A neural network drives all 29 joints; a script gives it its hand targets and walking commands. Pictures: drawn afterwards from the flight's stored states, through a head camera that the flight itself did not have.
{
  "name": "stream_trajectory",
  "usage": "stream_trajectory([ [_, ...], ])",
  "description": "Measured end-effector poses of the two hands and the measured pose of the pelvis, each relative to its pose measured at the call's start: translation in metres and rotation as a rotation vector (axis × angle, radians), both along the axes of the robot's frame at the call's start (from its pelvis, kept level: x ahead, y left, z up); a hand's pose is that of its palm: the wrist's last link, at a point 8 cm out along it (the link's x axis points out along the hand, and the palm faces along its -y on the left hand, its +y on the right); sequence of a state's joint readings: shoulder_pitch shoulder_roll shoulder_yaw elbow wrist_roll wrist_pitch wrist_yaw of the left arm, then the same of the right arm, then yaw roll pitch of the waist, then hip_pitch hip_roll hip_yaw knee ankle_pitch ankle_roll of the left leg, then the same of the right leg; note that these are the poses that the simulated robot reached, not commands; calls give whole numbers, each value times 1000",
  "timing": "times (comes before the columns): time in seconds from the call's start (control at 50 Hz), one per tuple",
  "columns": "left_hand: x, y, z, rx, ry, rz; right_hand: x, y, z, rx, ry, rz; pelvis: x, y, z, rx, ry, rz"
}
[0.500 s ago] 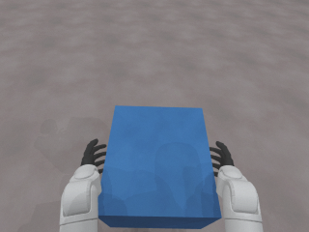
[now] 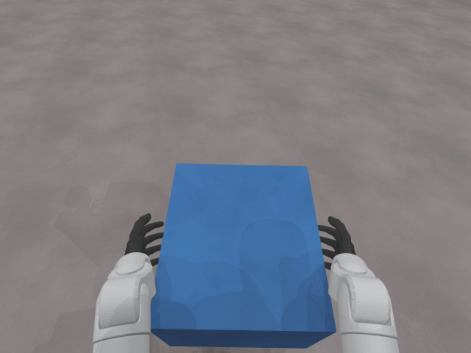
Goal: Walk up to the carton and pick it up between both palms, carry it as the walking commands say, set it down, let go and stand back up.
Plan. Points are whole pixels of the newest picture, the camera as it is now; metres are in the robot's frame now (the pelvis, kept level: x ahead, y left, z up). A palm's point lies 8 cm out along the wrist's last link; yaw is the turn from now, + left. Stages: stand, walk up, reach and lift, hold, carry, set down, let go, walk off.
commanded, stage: carry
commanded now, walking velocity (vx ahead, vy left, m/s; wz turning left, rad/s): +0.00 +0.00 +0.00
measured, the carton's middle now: (240, 254) +0.31 +0.00 -0.02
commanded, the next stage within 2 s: hold in 0.32 s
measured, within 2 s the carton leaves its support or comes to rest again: neither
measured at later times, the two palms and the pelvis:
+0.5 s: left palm (132, 277) +0.24 +0.18 +0.03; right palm (335, 281) +0.24 -0.15 +0.02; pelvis -0.01 +0.01 +0.01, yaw +1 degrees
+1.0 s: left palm (145, 279) +0.24 +0.16 +0.02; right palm (350, 278) +0.25 -0.18 +0.02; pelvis -0.05 -0.01 +0.01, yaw +7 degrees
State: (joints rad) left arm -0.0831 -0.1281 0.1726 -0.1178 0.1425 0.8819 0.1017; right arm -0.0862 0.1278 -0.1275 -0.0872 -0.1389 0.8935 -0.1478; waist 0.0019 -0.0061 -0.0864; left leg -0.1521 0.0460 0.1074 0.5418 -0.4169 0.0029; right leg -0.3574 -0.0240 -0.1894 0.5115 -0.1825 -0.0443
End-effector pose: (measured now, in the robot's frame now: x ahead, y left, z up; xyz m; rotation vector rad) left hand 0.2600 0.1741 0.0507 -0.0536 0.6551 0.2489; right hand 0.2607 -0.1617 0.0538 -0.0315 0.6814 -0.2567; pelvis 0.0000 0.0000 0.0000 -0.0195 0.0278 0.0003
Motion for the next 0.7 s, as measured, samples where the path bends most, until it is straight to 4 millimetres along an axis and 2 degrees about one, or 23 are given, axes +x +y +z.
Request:
stream_trajectory([
  [0.36, 1, 2, -10, -7, 5, -1, 1, 1, -10, 6, 1, 8, 0, 1, 0, -1, 0, 0],
  [0.44, -8, 6, -21, 29, 50, -18, -8, 4, -26, 35, 39, 7, -4, 5, 7, -15, -68, 2],
  [0.5, -20, 10, -21, 46, 62, -13, -19, 8, -34, 52, 53, 23, -8, 7, 11, -11, -79, 22],
  [0.62, -34, 13, -6, 38, -19, -12, -30, 10, -15, 35, -25, 40, -20, 7, 14, -9, -95, 65],
  [0.7, -41, 6, -2, 14, -49, -31, -38, 3, -3, 33, -59, 20, -30, 5, 14, -5, -126, 66],
])
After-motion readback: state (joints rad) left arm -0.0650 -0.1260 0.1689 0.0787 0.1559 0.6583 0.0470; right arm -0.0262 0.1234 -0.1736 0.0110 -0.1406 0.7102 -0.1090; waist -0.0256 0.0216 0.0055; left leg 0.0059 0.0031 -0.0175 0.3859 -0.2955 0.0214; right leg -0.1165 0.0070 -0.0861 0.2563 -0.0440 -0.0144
